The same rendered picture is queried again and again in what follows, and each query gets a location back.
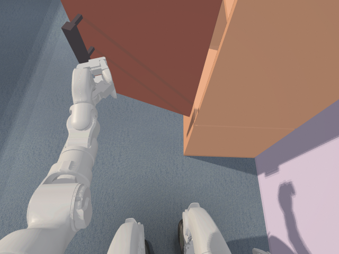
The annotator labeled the robot left hand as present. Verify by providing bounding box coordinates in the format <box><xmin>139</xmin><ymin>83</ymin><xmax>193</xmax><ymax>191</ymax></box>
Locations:
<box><xmin>72</xmin><ymin>57</ymin><xmax>117</xmax><ymax>107</ymax></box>

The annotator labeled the handle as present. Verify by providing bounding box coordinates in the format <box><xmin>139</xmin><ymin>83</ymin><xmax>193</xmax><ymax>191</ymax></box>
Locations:
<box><xmin>61</xmin><ymin>14</ymin><xmax>95</xmax><ymax>64</ymax></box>

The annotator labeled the left robot thigh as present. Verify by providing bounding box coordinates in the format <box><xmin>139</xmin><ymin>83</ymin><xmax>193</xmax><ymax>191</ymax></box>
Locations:
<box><xmin>107</xmin><ymin>222</ymin><xmax>145</xmax><ymax>254</ymax></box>

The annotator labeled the robot left forearm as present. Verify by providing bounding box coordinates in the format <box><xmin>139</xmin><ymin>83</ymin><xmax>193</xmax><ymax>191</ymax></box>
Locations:
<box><xmin>26</xmin><ymin>103</ymin><xmax>100</xmax><ymax>225</ymax></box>

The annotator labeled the cupboard door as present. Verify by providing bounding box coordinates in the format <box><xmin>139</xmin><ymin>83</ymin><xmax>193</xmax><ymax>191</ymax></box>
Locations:
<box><xmin>61</xmin><ymin>0</ymin><xmax>222</xmax><ymax>117</ymax></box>

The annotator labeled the robot left upper arm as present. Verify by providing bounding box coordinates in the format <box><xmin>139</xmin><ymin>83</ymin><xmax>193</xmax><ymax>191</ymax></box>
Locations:
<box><xmin>0</xmin><ymin>183</ymin><xmax>92</xmax><ymax>254</ymax></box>

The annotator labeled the right robot shin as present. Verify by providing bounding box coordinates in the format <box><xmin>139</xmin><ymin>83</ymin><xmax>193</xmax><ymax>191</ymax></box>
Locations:
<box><xmin>183</xmin><ymin>203</ymin><xmax>200</xmax><ymax>254</ymax></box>

